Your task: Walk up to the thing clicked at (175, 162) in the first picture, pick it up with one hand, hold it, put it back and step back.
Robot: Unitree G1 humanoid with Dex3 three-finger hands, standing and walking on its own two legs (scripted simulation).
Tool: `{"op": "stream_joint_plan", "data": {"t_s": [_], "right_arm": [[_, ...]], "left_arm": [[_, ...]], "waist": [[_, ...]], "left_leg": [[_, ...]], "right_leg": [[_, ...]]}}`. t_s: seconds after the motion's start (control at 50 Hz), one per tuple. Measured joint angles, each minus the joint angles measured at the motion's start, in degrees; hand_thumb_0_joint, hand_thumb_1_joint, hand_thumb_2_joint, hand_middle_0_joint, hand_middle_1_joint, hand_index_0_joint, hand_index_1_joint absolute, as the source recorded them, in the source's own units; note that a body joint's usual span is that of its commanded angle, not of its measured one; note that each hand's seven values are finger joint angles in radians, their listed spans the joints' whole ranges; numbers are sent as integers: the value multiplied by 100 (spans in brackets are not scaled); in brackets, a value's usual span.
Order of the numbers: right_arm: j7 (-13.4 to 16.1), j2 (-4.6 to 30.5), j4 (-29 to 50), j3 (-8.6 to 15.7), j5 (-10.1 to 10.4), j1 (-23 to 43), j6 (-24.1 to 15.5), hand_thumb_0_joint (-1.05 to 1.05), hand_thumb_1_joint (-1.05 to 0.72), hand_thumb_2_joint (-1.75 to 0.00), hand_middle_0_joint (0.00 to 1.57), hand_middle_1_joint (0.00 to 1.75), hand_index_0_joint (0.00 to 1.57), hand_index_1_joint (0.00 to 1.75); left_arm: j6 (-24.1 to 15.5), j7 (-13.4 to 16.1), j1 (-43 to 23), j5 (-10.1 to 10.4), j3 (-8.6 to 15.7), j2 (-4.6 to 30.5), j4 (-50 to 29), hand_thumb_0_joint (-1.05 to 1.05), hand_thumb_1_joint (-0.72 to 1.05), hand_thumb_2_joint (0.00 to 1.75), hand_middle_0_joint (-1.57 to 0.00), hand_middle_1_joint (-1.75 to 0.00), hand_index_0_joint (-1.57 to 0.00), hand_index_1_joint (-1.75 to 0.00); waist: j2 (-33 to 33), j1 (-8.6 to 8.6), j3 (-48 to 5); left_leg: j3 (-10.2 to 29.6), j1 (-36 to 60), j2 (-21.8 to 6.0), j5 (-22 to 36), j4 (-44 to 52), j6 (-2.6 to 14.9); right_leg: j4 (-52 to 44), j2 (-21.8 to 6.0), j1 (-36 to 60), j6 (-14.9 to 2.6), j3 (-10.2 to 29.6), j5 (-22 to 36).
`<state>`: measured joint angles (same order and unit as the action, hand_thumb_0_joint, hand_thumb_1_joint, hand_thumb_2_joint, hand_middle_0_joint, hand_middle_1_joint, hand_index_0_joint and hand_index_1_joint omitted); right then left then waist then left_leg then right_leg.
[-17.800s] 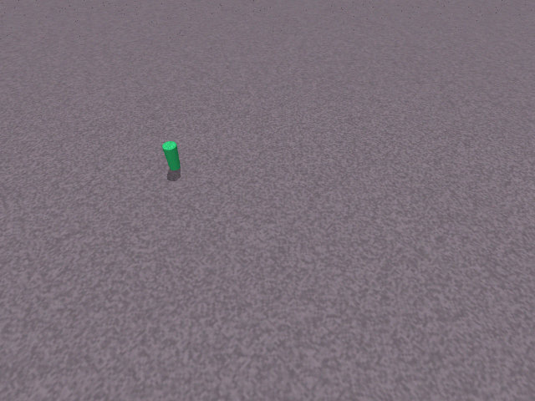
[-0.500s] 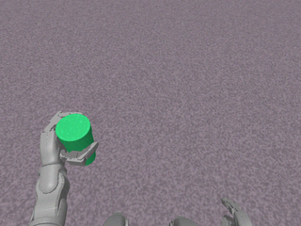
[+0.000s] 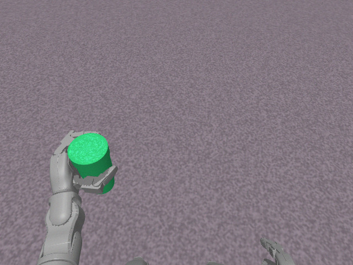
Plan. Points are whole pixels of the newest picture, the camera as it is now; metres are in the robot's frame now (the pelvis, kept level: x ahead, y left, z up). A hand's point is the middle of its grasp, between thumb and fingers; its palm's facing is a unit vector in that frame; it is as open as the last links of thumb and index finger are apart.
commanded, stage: hold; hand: left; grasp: from the side
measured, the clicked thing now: (96, 167) +0.33 +0.18 +0.03
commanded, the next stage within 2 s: none
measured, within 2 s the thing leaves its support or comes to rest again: neither
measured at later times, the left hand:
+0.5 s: hand (93, 162) +0.32 +0.17 +0.07, palm faces +0.21 -0.98 +0.00, open 10.1 cm
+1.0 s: hand (94, 163) +0.32 +0.17 +0.07, palm faces +0.21 -0.98 +0.00, open 10.1 cm
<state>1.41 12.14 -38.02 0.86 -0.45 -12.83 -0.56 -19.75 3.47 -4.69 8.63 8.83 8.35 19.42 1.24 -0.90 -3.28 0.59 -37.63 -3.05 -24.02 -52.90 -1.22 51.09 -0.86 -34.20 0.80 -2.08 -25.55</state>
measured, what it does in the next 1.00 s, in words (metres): stands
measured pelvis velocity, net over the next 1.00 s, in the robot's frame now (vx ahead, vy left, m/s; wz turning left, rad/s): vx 0.00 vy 0.00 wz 0.00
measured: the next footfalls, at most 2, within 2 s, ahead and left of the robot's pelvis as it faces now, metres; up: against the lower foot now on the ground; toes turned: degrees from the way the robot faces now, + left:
none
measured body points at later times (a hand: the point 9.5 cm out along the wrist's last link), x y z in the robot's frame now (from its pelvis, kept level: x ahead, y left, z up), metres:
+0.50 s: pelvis +0.00 +0.00 +0.01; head +0.03 +0.01 +0.46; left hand +0.30 +0.23 +0.07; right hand +0.13 -0.23 -0.10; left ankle +0.02 +0.13 -0.69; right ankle +0.00 -0.13 -0.69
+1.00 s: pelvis +0.00 +0.00 +0.01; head +0.03 +0.00 +0.46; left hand +0.30 +0.22 +0.07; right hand +0.13 -0.24 -0.10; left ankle +0.02 +0.13 -0.69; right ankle +0.00 -0.13 -0.69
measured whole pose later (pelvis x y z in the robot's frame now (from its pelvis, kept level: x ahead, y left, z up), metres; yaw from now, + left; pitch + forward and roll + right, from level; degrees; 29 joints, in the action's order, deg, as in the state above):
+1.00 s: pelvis +0.00 +0.00 +0.01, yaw +0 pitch +6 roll -1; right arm 1.2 12.1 -38.5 0.7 -0.3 -12.4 -1.3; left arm -19.2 3.7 -3.6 8.3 7.5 7.8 18.5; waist 1.3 -0.7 -1.9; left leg 0.4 -32.2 -2.8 -21.8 -48.3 -1.2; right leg 46.6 -1.0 -28.9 0.8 -2.0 -23.4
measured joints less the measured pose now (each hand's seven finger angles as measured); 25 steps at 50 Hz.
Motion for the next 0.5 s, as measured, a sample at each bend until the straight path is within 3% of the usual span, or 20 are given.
{"op": "stream_joint_plan", "data": {"t_s": [0.5], "right_arm": [[11,-34,-1,-50,14,53,-42,1,-91,-90,20,29,20,30]], "left_arm": [[154,81,-9,-66,-142,-26,-55,1,-33,107,-78,-101,-68,-100]], "waist": [[6,20,108]], "left_leg": [[-35,456,34,188,378,32]], "right_leg": [[-389,-25,455,30,22,201]]}}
